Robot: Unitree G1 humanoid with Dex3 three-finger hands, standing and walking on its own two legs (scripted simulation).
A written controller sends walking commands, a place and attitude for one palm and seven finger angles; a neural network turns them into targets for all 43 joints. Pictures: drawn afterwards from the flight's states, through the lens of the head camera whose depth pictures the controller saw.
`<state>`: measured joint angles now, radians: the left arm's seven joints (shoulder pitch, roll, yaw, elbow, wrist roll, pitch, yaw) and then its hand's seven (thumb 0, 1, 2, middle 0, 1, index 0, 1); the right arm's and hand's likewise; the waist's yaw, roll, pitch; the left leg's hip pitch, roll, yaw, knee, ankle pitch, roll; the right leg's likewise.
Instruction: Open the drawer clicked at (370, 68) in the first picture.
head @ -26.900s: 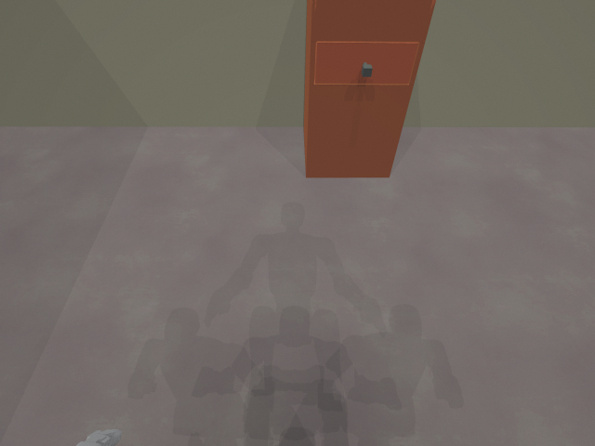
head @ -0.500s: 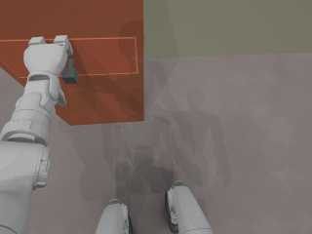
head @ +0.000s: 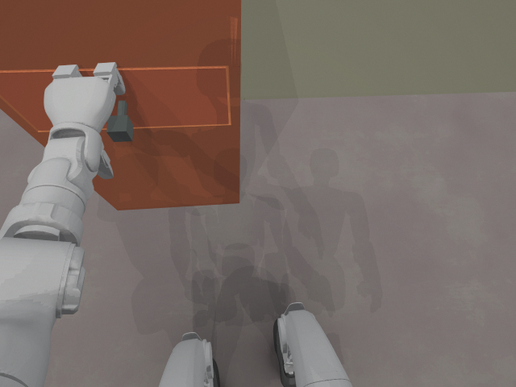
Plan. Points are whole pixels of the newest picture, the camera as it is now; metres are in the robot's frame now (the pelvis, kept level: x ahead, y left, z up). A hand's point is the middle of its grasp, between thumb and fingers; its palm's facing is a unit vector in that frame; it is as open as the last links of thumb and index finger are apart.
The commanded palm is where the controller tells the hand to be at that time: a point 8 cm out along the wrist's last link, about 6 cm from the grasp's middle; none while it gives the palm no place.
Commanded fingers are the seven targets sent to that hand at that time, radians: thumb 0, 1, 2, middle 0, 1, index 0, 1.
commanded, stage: lower the fingers behind the handle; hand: left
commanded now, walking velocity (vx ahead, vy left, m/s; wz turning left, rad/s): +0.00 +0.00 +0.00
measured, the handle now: (121, 120) +0.58 +0.18 -0.07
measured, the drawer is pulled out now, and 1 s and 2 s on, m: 0.00 0.00 0.00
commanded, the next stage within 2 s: close the thumb around the handle in 1.64 s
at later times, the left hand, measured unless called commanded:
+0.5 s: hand (104, 137) +0.53 +0.20 -0.04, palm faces -0.05 +0.02 -1.00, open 13.8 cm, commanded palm +0.52 +0.19 +0.01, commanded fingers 0.00 -0.50 0.30 -0.30 -1.20 -0.30 -1.20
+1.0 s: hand (112, 140) +0.54 +0.19 -0.06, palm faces -0.03 +0.01 -1.00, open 13.7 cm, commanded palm +0.52 +0.19 -0.03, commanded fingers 0.00 -0.50 0.30 -0.30 -1.20 -0.30 -1.20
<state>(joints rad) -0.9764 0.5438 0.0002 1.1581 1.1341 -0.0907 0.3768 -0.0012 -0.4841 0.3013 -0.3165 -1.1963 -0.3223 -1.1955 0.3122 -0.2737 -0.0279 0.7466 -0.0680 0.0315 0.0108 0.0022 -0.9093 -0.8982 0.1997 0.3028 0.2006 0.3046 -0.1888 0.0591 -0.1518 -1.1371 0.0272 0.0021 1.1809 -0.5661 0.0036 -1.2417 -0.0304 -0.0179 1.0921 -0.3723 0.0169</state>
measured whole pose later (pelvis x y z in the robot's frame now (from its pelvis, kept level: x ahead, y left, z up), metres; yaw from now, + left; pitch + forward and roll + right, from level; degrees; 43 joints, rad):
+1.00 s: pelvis -0.03 -0.01 -0.05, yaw +0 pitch +34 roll -1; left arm -1.05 0.59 0.01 1.15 1.16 -0.07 0.40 0.00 -0.48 0.30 -0.32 -1.20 -0.32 -1.23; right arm 0.29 -0.28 -0.01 0.73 -0.07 0.01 0.02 0.00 -0.91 -0.90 0.20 0.30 0.20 0.30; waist -0.20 0.06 -0.16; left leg -1.40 0.03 -0.02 1.42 -0.62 -0.01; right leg -1.50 -0.03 -0.02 1.32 -0.41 0.00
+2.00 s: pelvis -0.03 +0.00 -0.07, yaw +0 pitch +36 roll -2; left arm -1.04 0.60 0.03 1.11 1.16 -0.09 0.38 0.00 -0.19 0.43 -0.34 -1.23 -0.33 -1.22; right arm 0.28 -0.27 -0.01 0.73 -0.07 0.02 0.03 0.00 -0.91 -0.90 0.20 0.30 0.20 0.30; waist -0.21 0.07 -0.16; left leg -1.47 0.03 -0.02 1.50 -0.65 0.00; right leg -1.58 -0.03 -0.02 1.39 -0.43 0.01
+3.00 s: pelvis -0.02 -0.01 -0.05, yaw +0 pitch +33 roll +0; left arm -0.82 0.48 0.03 1.02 1.15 -0.09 0.46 0.01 0.61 0.75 -0.41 -1.35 -0.22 -1.35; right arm 0.26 -0.26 -0.04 0.75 -0.07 0.03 0.03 0.00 -0.91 -0.90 0.20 0.30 0.20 0.30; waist -0.14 0.06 -0.17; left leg -1.33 0.03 0.00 1.41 -0.64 -0.01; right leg -1.46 -0.03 0.00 1.33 -0.44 0.01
